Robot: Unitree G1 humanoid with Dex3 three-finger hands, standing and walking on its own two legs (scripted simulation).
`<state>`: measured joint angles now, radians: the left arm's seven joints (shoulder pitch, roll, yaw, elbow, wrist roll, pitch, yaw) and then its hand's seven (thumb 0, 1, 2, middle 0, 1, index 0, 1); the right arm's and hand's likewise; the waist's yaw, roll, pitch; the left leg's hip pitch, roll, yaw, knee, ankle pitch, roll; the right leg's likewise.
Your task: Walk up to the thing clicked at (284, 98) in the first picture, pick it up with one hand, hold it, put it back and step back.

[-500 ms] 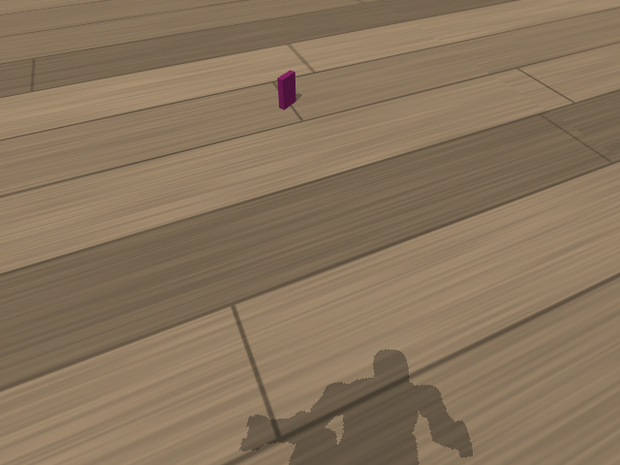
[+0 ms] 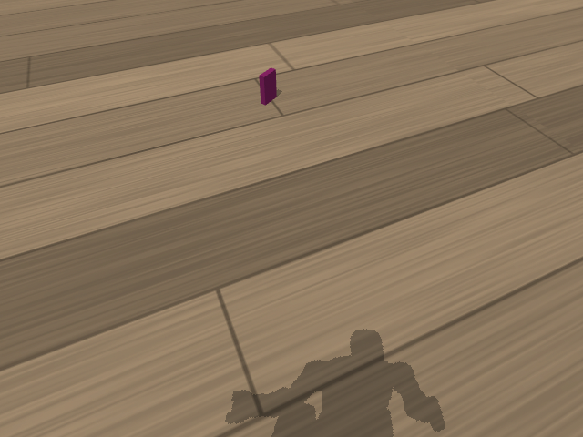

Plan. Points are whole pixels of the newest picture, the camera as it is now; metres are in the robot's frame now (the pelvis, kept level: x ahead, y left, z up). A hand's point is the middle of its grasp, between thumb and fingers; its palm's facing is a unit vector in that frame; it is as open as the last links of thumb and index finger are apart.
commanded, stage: stand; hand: left
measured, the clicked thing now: (268, 86) +2.13 +0.22 -0.69
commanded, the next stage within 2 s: walk up in 0.62 s
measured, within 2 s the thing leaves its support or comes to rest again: neither
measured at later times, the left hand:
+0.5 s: hand out of the picture +0.07 +0.25 -0.16, palm faces -0.03 -0.94 -0.34, open 7.4 cm
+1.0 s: hand out of the picture +0.08 +0.32 -0.15, palm faces +0.06 -0.92 -0.39, open 7.4 cm
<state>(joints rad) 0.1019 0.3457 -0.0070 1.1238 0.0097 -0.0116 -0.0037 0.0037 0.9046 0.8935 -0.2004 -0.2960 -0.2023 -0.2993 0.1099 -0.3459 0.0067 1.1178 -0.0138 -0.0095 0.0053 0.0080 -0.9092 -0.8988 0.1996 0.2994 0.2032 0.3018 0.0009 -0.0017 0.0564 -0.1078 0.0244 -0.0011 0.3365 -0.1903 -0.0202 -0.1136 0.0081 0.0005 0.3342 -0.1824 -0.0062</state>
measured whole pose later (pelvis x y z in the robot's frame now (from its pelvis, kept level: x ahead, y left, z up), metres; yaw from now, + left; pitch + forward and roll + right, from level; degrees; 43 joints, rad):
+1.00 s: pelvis +0.10 +0.02 -0.01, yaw +1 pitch -2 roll -2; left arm 0.32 0.45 0.08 1.03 0.03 -0.07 -0.07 0.00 0.90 0.89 -0.20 -0.30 -0.20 -0.30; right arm 0.15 -0.45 -0.08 0.99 -0.03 -0.05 0.10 0.01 -0.91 -0.90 0.20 0.30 0.20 0.30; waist 0.07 0.02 0.02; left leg -0.47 0.08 0.00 0.76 -0.37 0.01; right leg 0.05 -0.01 -0.05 0.33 -0.35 -0.02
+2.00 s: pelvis +0.67 +0.01 -0.03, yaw +0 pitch -1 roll -3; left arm 0.36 0.44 0.06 0.95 0.01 -0.08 -0.06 0.01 0.90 0.89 -0.20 -0.30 -0.21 -0.30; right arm 0.14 -0.43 -0.07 0.89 -0.02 -0.05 0.11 0.01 -0.91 -0.90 0.20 0.30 0.20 0.30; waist 0.07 0.01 0.06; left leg -0.49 0.07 0.06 0.55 -0.06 0.04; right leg 0.05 -0.01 -0.14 0.43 -0.46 0.01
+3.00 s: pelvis +1.16 -0.04 -0.02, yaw +3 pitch -2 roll -3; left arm 0.37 0.41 0.06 0.91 0.02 -0.08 -0.04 0.01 0.90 0.89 -0.20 -0.30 -0.20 -0.30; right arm 0.19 -0.41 -0.06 0.90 -0.03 -0.02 0.09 0.01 -0.91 -0.90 0.20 0.30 0.20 0.30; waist 0.06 0.03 0.08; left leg -0.45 0.08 0.01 0.58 -0.11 0.03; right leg 0.01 0.05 -0.14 0.40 -0.37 -0.04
